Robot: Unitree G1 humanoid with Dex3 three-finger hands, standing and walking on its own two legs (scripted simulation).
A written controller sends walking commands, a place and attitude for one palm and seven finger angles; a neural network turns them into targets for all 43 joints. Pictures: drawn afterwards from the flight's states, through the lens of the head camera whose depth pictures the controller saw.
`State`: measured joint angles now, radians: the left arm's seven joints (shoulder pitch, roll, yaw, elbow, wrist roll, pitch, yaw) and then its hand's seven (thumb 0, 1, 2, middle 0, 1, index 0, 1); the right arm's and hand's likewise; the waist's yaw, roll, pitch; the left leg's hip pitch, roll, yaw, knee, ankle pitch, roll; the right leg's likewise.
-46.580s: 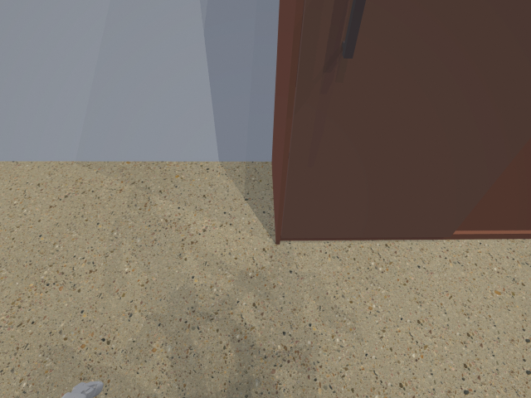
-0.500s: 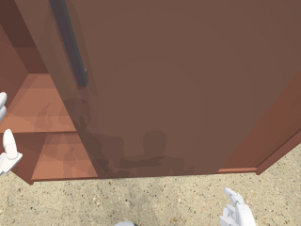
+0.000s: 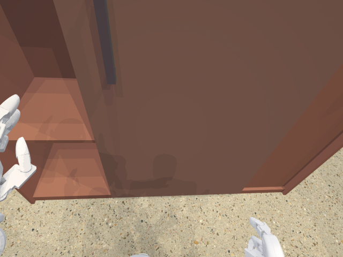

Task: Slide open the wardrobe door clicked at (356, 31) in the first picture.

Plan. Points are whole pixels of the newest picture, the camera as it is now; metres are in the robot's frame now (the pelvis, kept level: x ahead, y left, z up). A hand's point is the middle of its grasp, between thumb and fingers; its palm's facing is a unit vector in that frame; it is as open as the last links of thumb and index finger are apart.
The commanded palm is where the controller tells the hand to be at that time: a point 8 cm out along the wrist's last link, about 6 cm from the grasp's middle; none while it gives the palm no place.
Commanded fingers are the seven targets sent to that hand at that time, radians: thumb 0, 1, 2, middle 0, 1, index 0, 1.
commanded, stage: stop stepping back and stand still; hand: left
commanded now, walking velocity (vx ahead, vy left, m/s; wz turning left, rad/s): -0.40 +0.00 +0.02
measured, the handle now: (106, 31) +0.51 +0.24 +0.26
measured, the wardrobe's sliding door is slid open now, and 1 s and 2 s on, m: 0.43 0.43 0.43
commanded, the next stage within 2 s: let the arm hang, fingers relaxed in 1.26 s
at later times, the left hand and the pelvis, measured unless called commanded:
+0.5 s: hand out of the picture +0.15 +0.31 +0.15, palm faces +0.41 -0.87 -0.29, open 7.4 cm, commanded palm +0.06 +0.34 +0.19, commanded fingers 0.00 0.90 0.90 -0.20 -0.30 -0.20 -0.30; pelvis -0.09 +0.04 +0.01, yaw -2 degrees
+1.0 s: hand (11, 170) +0.19 +0.29 +0.17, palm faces +0.39 -0.80 -0.46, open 7.4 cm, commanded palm +0.12 +0.33 +0.19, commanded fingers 0.00 0.90 0.90 -0.20 -0.30 -0.20 -0.30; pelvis -0.03 +0.04 +0.01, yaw -1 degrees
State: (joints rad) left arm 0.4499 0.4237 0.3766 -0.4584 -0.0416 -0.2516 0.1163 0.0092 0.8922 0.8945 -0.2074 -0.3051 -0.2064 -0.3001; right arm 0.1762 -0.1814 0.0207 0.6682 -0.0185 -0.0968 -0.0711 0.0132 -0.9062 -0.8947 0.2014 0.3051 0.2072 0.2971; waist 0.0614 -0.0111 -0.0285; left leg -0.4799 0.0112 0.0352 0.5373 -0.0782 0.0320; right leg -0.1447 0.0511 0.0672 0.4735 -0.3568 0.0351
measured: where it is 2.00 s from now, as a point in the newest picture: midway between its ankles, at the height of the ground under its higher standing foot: outside the picture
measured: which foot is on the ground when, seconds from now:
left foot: down 0.00-0.20, up 0.22-0.38, down 0.40-1.00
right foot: down 0.00-0.40, up 0.42-0.62, down 0.64-1.00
